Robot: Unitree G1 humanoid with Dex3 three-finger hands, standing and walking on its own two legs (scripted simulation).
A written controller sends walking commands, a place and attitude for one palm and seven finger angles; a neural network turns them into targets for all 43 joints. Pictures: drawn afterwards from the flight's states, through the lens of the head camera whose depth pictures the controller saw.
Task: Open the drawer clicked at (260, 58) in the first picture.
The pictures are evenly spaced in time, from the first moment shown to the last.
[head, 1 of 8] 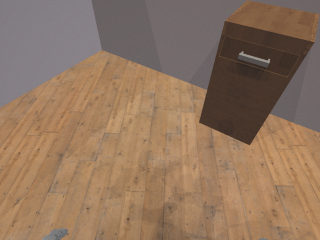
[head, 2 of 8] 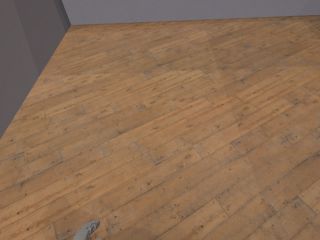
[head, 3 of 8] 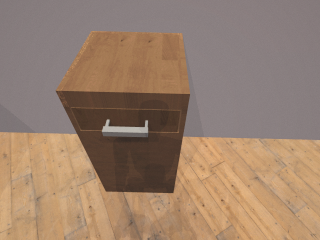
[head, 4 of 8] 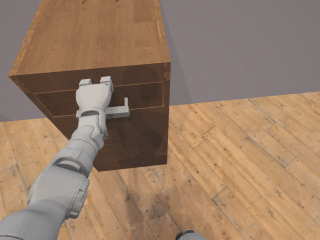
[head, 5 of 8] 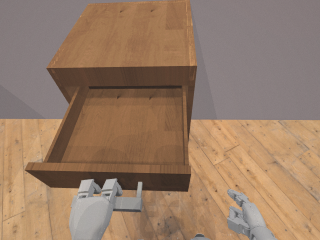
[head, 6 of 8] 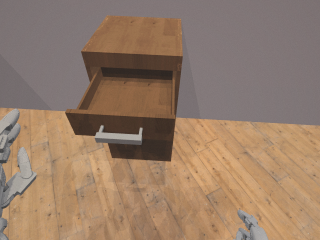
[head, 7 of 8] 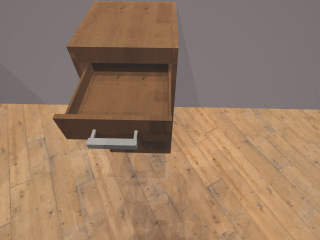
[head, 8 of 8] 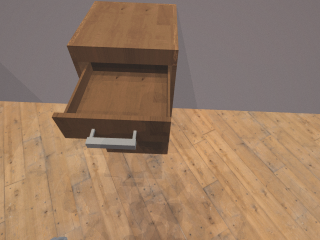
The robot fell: no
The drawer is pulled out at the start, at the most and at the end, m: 0.00 0.30 0.30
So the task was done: yes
